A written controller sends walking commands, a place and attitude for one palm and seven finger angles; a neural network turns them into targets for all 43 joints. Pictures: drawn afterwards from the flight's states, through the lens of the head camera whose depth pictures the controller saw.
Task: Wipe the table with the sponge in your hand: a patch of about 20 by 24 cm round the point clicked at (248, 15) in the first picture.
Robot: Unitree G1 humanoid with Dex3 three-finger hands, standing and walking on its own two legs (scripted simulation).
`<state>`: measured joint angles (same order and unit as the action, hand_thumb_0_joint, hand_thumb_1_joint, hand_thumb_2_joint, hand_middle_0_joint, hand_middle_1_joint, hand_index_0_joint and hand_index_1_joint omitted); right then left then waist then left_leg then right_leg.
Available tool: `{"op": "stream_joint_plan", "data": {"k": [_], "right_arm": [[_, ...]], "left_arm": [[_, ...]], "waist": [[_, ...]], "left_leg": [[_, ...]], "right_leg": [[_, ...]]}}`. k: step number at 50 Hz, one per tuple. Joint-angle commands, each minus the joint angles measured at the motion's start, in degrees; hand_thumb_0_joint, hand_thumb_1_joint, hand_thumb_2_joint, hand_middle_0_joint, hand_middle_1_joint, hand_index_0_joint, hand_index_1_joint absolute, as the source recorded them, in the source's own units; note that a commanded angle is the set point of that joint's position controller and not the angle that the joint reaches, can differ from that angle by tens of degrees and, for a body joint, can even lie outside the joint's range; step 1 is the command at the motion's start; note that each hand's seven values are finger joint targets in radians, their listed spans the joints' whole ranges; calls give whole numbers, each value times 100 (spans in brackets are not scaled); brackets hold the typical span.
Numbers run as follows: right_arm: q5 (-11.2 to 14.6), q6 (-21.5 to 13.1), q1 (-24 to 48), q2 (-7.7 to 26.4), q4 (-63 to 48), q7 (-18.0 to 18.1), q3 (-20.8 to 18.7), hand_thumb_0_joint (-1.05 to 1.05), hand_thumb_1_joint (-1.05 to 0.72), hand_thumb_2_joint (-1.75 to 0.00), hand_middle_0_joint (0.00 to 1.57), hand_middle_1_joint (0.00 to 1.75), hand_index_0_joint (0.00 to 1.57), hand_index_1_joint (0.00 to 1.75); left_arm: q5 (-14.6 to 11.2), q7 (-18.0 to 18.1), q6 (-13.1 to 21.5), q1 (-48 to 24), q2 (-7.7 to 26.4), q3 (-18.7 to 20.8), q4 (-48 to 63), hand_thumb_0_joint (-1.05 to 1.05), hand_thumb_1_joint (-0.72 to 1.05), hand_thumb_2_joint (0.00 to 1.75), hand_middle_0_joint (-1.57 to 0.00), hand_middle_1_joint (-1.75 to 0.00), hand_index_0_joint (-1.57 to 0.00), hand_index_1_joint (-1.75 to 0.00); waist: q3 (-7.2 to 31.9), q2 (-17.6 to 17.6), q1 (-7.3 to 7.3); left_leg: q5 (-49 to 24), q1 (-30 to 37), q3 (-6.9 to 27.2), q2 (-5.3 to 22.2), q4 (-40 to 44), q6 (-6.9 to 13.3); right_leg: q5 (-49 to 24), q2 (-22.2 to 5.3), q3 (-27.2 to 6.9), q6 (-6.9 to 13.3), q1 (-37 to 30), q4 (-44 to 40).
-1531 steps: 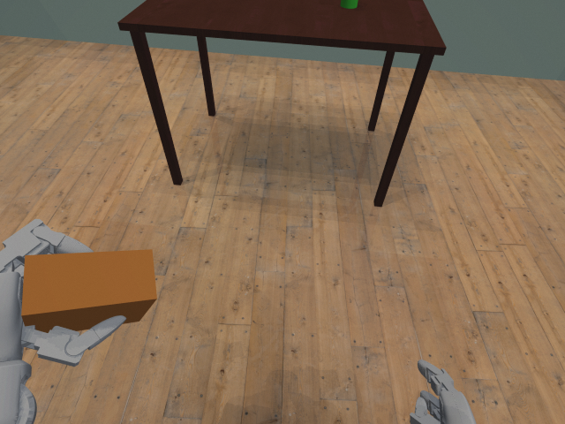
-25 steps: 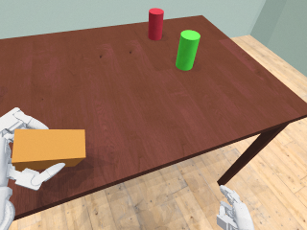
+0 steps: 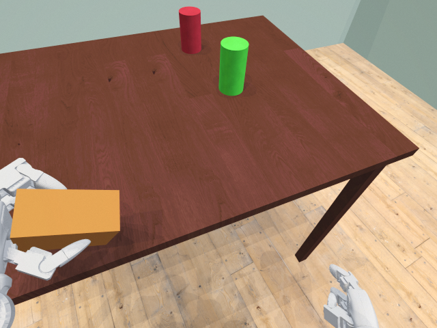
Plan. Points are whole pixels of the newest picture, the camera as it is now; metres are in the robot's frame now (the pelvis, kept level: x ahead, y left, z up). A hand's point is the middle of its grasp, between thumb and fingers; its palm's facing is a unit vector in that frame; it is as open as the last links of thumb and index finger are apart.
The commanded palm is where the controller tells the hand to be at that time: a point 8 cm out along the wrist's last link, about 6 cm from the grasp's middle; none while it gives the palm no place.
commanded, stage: come to a stop and stand still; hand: left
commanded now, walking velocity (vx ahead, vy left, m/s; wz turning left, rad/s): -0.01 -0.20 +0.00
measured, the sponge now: (83, 220) +0.23 +0.21 +0.14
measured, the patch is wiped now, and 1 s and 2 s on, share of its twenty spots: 0.00 0.00 0.00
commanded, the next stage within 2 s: look again from close up in 1.30 s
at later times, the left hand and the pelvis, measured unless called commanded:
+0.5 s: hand out of the picture +0.24 +0.30 +0.19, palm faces +0.46 -0.78 -0.42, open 9.8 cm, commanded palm +0.15 +0.30 +0.18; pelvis -0.01 +0.02 +0.00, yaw -1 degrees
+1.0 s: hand out of the picture +0.19 +0.36 +0.16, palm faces +0.42 -0.84 -0.33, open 9.8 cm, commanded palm +0.13 +0.38 +0.18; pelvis -0.03 +0.10 +0.00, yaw +0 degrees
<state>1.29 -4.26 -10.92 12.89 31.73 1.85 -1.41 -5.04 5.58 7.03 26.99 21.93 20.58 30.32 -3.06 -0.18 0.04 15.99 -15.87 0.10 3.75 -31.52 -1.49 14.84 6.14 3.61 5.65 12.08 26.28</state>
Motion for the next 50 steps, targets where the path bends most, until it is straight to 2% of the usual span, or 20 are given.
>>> {"op": "stream_joint_plan", "data": {"k": [1, 6, 8, 11, 16, 17, 18, 19, 20, 22, 24, 26, 29, 32, 34, 39, 42, 47, 49, 50], "right_arm": [[-6, -250, 427, 573, -889, 84, -243, 0, -90, -90, 20, 30, 20, 30], [-5, -212, 451, 584, -902, 75, -222, 0, -90, -90, 20, 30, 20, 30], [26, -199, 452, 545, -908, 56, -201, 0, -90, -90, 20, 30, 20, 30], [45, -203, 491, 523, -866, 16, -145, 0, -90, -90, 20, 30, 20, 30], [28, -210, 571, 531, -836, 35, -114, 0, -90, -90, 20, 30, 20, 30], [-194, -659, -640, 648, -467, 122, -399, 0, -90, -90, 20, 30, 20, 30], [-205, -656, 105, 287, -463, 114, -187, 0, -90, -90, 20, 30, 20, 30], [44, -680, 339, 516, -719, 46, -232, 0, -90, -90, 20, 30, 20, 30], [-17, -663, 66, 654, -760, 12, -264, 0, -90, -90, 20, 30, 20, 30], [25, -605, 311, 636, -837, -172, -223, 0, -90, -90, 20, 30, 20, 30], [71, -586, 537, 565, -849, -258, -162, 0, -90, -90, 20, 30, 20, 30], [-9, -541, 560, 632, -937, -190, -169, 0, -90, -90, 20, 30, 20, 30], [-59, -499, 676, 616, -892, -2, -101, 0, -90, -90, 20, 30, 20, 30], [-89, -514, 665, 571, -965, 112, -42, 0, -90, -90, 20, 30, 20, 30], [-81, -580, 681, 588, -943, 139, -20, 0, -90, -90, 20, 30, 20, 30], [-53, -810, 613, 583, -919, 66, 21, 0, -90, -90, 20, 30, 20, 30], [-86, -818, 441, 610, -854, -6, -7, 0, -90, -90, 20, 30, 20, 30], [-96, -751, 403, 608, -791, -54, -16, 0, -90, -90, 20, 30, 20, 30], [-86, -740, 479, 587, -773, -44, 2, 0, -90, -90, 20, 30, 20, 30], [-110, -711, 414, 573, -769, -37, 5, 0, -90, -90, 20, 30, 20, 30]], "left_arm": [[-104, 144, 415, -327, 1083, 823, 1346, 0, 10, 130, -120, -160, -120, -160], [-93, 125, 429, -163, 1094, 886, 1263, 0, 10, 130, -120, -160, -120, -160], [-66, 155, 442, -105, 1047, 893, 1129, 0, 10, 130, -120, -160, -120, -160], [-36, 248, 472, -116, 968, 810, 1179, 0, 10, 130, -120, -160, -120, -160], [32, 305, 493, -182, 969, 755, 1286, 0, 10, 130, -120, -160, -120, -160], [855, 185, 1066, -5614, 5332, 3975, 2293, 0, 10, 130, -120, -160, -120, -160], [398, -55, 879, -2722, 2151, 1921, -821, 0, 10, 130, -120, -160, -120, -160], [144, 2, 715, -1556, 1097, 1002, -1044, 0, 10, 130, -120, -160, -120, -160], [193, -46, 817, -1498, 941, 764, -384, 0, 10, 130, -120, -160, -120, -160], [170, -33, 789, -852, 634, 395, 191, 0, 10, 130, -120, -160, -120, -160], [151, 43, 689, -252, 516, 308, 381, 0, 10, 130, -120, -160, -120, -160], [188, 79, 646, -296, 791, 566, 640, 0, 10, 130, -120, -160, -120, -160], [166, 164, 649, -373, 1239, 1053, 722, 0, 10, 130, -120, -160, -120, -160], [196, 160, 736, -968, 1078, 908, 892, 0, 10, 130, -120, -160, -120, -160], [259, 182, 758, -1282, 1141, 894, 1000, 0, 10, 130, -120, -160, -120, -160], [426, 165, 800, -1625, 749, 414, 937, 0, 10, 130, -120, -160, -120, -160], [474, 162, 808, -1469, 576, 230, 806, 0, 10, 130, -120, -160, -120, -160], [489, 160, 812, -1279, 578, 292, 574, 0, 10, 130, -120, -160, -120, -160], [494, 185, 820, -1253, 777, 506, 592, 0, 10, 130, -120, -160, -120, -160], [468, 160, 851, -1275, 621, 368, 616, 0, 10, 130, -120, -160, -120, -160]], "waist": [[872, 38, -8], [823, 271, 13], [900, 81, 25], [936, 0, 22], [1015, 145, 59], [217, -862, 172], [1361, -544, 285], [1499, 666, 299], [1626, 920, 228], [1561, 447, 246], [1557, -265, 265], [1292, -629, 223], [901, -182, 176], [567, 485, 130], [500, 650, 137], [631, 1107, 183], [605, 646, 167], [483, 421, 143], [539, 567, 151], [565, 560, 142]], "left_leg": [[-754, 401, -23, 119, -147, 314], [-1205, 315, 135, 328, 92, 392], [-989, 247, -14, 147, -101, 355], [-847, 253, 2, -28, -71, 325], [-1460, 590, 87, 129, 304, 393], [-1386, 64, -1037, -329, 148, 157], [-1422, 8, -472, -617, 293, 318], [-1901, 642, -304, -308, 384, 293], [-2232, 856, -271, -65, 246, 378], [-2540, 823, -161, 90, 110, 431], [-2254, 714, -137, 80, 134, 409], [-1681, 508, -54, 52, 289, 346], [-657, 618, 81, 49, 700, 326], [265, 253, 320, 117, 1146, 407], [729, 170, 384, 185, 1363, 430], [1581, -203, 720, 488, 1979, 508], [1337, -165, 846, 484, 1904, 429], [878, -56, 807, 411, 1853, 227], [581, 68, 782, 388, 1885, 107], [404, 149, 828, 394, 1886, 67]], "right_leg": [[-1537, -1296, -1082, -343, -88, -655], [-1799, -1084, -798, -615, -306, -415], [-2062, -1210, -1046, -747, -547, -606], [-2279, -1383, -1186, -712, -714, -729], [-2527, -1231, -895, -780, -846, -543], [-4869, -849, -723, -1581, -94, -1094], [-5241, -1215, -944, -941, -1341, -123], [-4590, -1389, -1172, -696, -1100, 123], [-4086, -1315, -1187, -754, -824, 137], [-3515, -1198, -941, -936, -761, 44], [-3168, -1101, -802, -908, -829, -109], [-2369, -1132, -819, -739, -608, -368], [-591, -1061, -920, -469, 41, -705], [200, -920, -845, -415, 69, -776], [312, -805, -766, -429, 23, -706], [-15, -637, -393, -493, -528, 34], [-88, -665, -444, -485, -514, -127], [-223, -666, -448, -472, -419, -342], [-278, -657, -406, -481, -417, -332], [-329, -647, -384, -470, -413, -309]]}}
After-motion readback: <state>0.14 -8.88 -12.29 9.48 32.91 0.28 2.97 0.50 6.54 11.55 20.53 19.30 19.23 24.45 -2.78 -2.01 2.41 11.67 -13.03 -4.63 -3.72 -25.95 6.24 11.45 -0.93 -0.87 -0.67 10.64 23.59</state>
